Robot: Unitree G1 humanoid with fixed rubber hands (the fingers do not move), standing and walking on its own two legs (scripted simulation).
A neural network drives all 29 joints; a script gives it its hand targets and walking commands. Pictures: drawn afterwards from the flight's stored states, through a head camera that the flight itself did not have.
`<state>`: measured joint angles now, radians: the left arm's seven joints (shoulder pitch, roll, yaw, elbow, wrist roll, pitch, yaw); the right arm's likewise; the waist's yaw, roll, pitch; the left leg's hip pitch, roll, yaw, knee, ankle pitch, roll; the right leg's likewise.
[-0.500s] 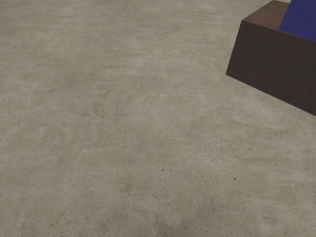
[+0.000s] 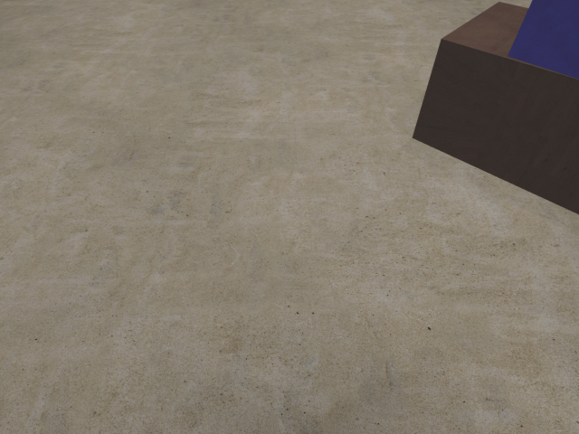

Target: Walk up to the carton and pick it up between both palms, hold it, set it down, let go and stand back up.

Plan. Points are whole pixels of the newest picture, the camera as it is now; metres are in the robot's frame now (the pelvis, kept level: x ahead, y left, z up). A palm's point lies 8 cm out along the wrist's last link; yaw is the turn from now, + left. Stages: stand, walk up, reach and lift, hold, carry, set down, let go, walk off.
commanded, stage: stand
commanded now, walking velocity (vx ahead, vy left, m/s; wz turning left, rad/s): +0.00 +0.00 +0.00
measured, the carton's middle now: (567, 28) +1.51 -1.05 -0.09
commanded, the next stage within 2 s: walk up in 0.88 s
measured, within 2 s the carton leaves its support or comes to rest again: neither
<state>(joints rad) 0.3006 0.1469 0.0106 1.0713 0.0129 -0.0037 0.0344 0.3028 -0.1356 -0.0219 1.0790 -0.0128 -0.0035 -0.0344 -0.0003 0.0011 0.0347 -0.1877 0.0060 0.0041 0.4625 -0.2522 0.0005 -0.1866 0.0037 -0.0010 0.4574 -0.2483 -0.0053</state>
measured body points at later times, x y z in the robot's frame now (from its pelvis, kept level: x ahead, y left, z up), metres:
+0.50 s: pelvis -0.01 +0.00 +0.00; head +0.00 +0.00 +0.45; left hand -0.03 +0.21 -0.16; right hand -0.04 -0.20 -0.16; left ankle +0.00 +0.12 -0.74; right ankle +0.00 -0.12 -0.74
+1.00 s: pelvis -0.01 +0.00 +0.00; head +0.00 +0.00 +0.45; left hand -0.04 +0.20 -0.16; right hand -0.04 -0.20 -0.16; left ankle +0.00 +0.12 -0.74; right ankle +0.00 -0.12 -0.74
